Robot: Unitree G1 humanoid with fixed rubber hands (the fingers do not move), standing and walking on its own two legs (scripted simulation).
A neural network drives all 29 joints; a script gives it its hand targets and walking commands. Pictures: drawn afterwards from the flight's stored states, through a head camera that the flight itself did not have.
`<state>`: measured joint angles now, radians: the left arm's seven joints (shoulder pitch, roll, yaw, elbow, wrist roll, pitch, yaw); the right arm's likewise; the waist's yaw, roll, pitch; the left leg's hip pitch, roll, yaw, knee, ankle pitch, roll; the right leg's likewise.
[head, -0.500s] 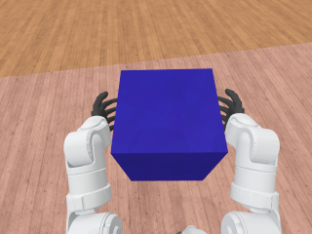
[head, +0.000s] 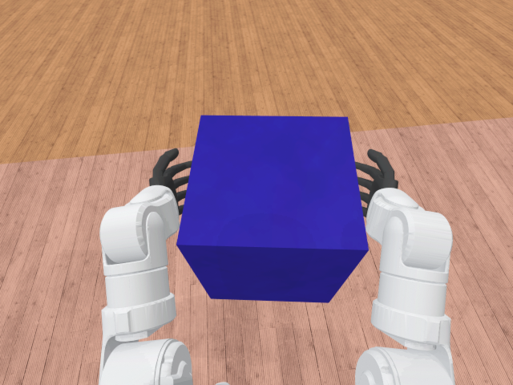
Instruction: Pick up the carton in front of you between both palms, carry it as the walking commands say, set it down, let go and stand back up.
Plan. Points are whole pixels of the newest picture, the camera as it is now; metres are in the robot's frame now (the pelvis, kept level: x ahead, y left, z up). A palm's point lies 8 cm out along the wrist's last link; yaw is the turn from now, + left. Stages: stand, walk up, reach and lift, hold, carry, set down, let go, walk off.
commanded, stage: carry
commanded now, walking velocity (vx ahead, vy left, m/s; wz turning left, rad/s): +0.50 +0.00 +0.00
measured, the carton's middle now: (271, 218) +0.37 -0.01 +0.07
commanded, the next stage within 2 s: none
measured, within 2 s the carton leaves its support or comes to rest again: neither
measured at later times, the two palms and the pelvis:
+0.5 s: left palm (194, 82) +0.60 +0.12 +0.17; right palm (353, 67) +0.64 -0.18 +0.17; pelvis +0.27 -0.05 +0.05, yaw +1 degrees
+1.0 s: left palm (213, 8) +0.90 +0.11 +0.19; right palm (340, 7) +0.88 -0.19 +0.19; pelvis +0.55 -0.01 +0.07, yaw -1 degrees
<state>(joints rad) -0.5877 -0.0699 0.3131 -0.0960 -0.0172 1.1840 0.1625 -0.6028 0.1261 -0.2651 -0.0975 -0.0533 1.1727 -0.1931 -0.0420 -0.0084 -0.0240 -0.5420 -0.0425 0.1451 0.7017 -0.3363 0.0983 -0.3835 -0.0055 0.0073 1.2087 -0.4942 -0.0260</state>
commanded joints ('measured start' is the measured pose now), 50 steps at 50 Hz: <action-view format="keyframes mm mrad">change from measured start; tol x32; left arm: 1 -617 -726 -546 -84 -116 -17 -11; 50 -648 -709 -567 -126 -75 -65 9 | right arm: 1 -645 778 654 -81 299 -6 56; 50 -744 798 700 -178 375 -54 74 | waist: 1 -22 46 -501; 14 43 166 -451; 17 135 -283 -593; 37 22 -151 -451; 40 -21 374 -600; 50 -21 71 -449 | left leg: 1 715 322 -571 -237 385 176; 14 507 206 -97 -111 700 39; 19 -316 24 -177 694 -161 -49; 37 232 -64 118 -112 76 -28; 41 841 369 -780 -327 40 179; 50 582 275 -336 -354 239 154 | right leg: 1 -464 -19 49 215 53 -21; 14 33 85 -222 -668 291 -26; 18 681 -330 617 -814 293 -267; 37 351 -155 -65 -608 957 -84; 40 -278 63 -46 -8 -33 17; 50 -406 -42 -49 -166 123 11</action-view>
